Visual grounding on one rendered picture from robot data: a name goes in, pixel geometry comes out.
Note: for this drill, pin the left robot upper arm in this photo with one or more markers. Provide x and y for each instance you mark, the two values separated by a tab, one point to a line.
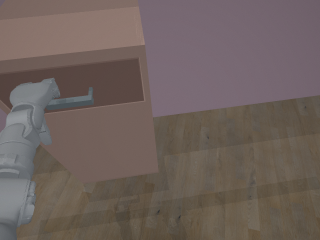
17	204

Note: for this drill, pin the left robot forearm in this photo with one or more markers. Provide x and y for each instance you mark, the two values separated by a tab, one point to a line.
19	140

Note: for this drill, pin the left robot hand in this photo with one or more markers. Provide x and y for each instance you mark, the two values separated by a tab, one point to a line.
40	93

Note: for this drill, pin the handle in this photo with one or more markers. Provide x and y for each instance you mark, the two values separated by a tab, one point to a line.
71	101

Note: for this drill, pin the drawer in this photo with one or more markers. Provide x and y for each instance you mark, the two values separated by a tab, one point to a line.
113	82

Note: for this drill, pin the cabinet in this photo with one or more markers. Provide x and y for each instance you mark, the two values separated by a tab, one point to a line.
96	143

